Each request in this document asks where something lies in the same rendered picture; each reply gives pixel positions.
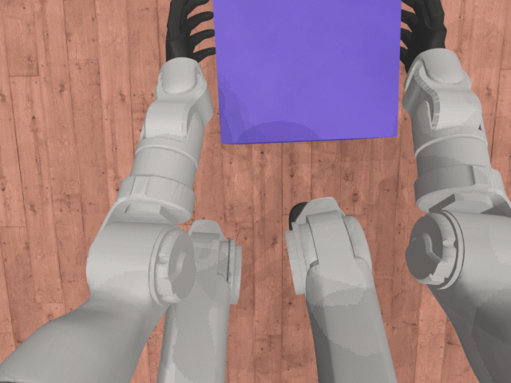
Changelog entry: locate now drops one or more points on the left robot upper arm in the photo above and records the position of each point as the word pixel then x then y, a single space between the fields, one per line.
pixel 135 272

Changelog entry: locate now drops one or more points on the robot left forearm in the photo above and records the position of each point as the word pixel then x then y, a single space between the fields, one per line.
pixel 159 188

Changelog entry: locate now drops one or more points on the robot left thigh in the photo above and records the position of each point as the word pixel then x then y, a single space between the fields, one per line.
pixel 194 344

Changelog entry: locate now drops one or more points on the right robot upper arm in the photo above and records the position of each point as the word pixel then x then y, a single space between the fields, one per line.
pixel 465 260

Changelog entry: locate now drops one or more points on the carton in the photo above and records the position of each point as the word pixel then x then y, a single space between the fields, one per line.
pixel 307 70

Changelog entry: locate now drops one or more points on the right robot hand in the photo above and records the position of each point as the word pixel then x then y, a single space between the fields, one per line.
pixel 428 30

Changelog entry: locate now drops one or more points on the left robot hand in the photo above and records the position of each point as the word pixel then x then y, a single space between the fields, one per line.
pixel 179 43

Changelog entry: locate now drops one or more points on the left robot shin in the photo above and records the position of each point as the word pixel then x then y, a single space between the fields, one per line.
pixel 206 226

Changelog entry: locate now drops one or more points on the robot right forearm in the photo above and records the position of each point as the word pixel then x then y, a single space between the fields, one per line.
pixel 450 145

